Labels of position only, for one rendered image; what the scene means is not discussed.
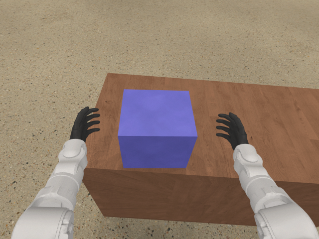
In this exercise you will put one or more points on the carton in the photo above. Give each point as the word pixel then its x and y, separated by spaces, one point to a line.
pixel 156 129

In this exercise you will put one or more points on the right robot forearm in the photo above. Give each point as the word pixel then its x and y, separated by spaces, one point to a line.
pixel 259 187

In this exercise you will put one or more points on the left robot hand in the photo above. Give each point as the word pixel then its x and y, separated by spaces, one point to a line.
pixel 79 129

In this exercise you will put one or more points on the left robot upper arm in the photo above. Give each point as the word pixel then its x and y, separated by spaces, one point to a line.
pixel 46 223

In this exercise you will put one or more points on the left robot forearm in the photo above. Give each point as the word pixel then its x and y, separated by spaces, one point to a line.
pixel 64 183

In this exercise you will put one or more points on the pedestal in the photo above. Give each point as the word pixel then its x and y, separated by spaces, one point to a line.
pixel 282 123

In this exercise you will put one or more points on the right robot hand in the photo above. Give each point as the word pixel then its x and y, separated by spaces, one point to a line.
pixel 236 131

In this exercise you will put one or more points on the right robot upper arm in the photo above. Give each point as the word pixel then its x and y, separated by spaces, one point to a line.
pixel 285 221

